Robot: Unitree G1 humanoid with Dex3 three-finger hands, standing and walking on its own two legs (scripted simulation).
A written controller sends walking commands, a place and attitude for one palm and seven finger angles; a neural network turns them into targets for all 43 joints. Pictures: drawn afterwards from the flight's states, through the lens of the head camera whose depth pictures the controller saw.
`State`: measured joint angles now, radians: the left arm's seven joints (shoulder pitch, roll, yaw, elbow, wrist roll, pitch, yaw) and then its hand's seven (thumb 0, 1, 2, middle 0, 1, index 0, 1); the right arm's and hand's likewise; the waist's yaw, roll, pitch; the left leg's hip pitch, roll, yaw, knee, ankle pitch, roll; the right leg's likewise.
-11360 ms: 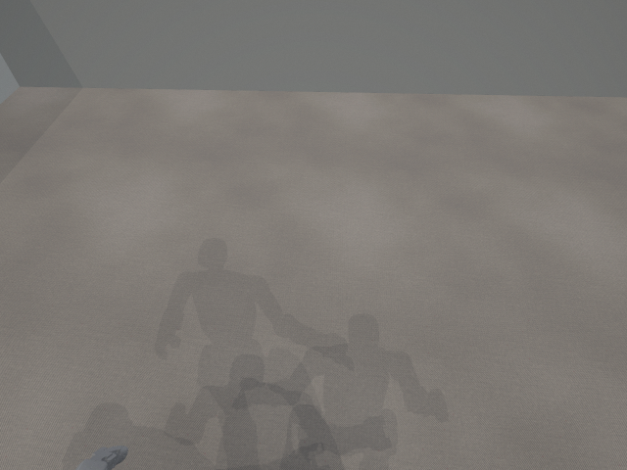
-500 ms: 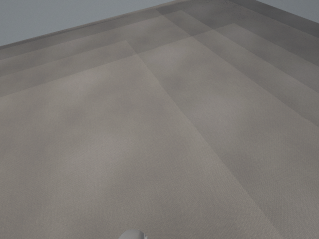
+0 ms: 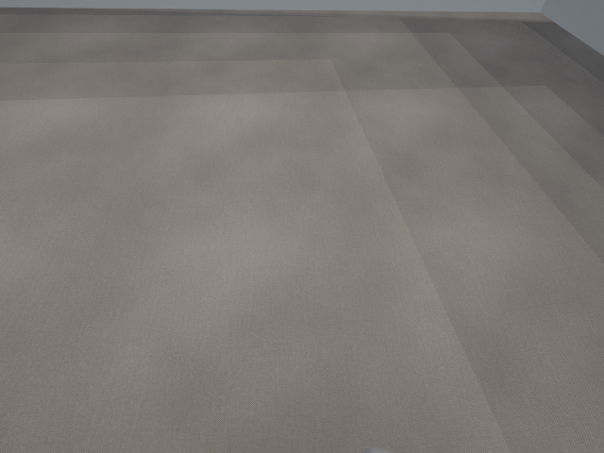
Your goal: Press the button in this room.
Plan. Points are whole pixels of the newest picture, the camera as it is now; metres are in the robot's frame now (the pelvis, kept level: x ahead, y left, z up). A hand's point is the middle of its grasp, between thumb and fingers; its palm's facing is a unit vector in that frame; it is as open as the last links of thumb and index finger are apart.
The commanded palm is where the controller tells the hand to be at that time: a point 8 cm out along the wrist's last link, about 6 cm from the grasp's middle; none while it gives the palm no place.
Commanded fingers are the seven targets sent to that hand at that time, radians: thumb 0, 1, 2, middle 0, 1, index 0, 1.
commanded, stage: turn or walk to find it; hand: left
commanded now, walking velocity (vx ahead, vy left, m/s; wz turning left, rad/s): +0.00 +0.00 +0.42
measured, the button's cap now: out of the picture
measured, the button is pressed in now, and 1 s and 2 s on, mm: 0 0 0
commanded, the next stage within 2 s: none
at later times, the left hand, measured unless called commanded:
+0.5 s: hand out of the picture +0.02 +0.14 -0.14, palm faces +0.22 -0.94 -0.27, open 7.4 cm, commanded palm none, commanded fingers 0.00 0.90 0.90 -0.20 -0.30 -0.20 -0.30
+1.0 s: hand out of the picture -0.11 +0.21 -0.17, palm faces +0.45 -0.86 -0.24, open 7.4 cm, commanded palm none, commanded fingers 0.00 0.90 0.90 -0.20 -0.30 -0.20 -0.30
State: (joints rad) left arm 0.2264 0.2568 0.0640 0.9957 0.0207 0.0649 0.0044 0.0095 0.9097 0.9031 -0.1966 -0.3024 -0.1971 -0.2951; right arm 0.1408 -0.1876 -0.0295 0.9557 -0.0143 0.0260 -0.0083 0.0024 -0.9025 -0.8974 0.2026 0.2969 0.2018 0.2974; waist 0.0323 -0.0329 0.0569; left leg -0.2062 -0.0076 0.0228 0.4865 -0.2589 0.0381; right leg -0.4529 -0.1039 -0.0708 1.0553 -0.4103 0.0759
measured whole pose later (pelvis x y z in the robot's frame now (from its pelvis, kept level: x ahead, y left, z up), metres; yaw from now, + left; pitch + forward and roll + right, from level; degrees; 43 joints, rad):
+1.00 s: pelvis -0.06 -0.01 +0.00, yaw +24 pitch +0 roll -1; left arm 0.20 0.26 0.06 0.98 0.02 0.06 0.00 0.01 0.91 0.90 -0.20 -0.30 -0.20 -0.30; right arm 0.15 -0.19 -0.03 0.95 -0.01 0.02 -0.01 0.00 -0.90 -0.90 0.20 0.30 0.20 0.30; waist 0.02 -0.03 0.06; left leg -0.23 -0.02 0.01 0.46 -0.23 0.04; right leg -0.46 -0.10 -0.04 1.07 -0.39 0.08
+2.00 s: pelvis -0.09 -0.04 +0.00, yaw +50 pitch +0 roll -1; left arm 0.21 0.25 0.06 0.98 0.02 0.06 0.01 0.01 0.91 0.90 -0.20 -0.30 -0.20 -0.30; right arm 0.13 -0.20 -0.03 0.95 -0.01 0.02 -0.01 0.00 -0.90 -0.90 0.20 0.30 0.20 0.30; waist 0.03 -0.03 0.07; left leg -0.21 -0.01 0.02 0.48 -0.27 0.03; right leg -0.45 -0.10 -0.05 1.07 -0.43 0.08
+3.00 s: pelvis -0.10 -0.09 +0.00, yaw +74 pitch -1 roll +0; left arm 0.19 0.25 0.06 0.97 0.02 0.06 0.01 0.01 0.91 0.90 -0.20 -0.30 -0.20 -0.30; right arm 0.16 -0.19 -0.04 0.95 -0.02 0.03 0.00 0.00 -0.90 -0.90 0.20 0.30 0.20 0.30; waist 0.02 -0.01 0.06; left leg -0.24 -0.02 0.01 0.46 -0.21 0.03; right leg -0.43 -0.09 -0.04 1.00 -0.42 0.08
